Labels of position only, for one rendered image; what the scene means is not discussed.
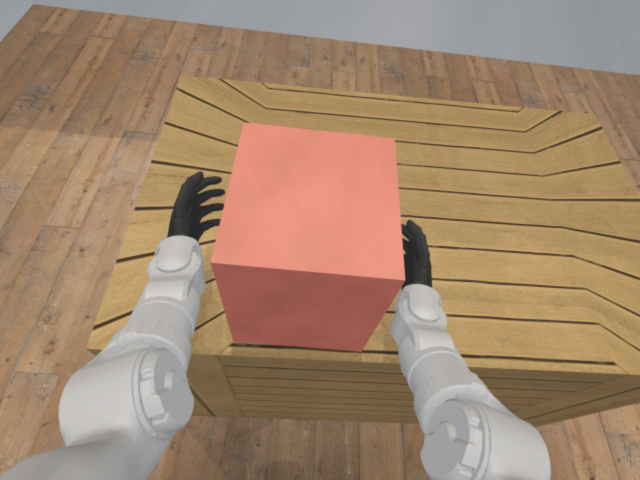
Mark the pedestal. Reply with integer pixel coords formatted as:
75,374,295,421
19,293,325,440
86,75,640,427

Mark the carton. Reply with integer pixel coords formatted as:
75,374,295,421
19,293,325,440
210,122,405,352

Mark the left robot forearm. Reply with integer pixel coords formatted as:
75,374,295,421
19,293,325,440
59,235,206,442

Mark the right robot upper arm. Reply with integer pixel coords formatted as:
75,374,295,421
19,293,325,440
420,397,551,480

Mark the right robot forearm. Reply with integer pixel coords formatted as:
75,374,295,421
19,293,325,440
390,284,551,475

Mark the left robot hand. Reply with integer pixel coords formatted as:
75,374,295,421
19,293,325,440
167,171,225,242

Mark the right robot hand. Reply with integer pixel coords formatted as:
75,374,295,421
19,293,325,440
401,220,432,291

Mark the left robot upper arm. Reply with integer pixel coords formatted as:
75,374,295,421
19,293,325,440
0,347,194,480

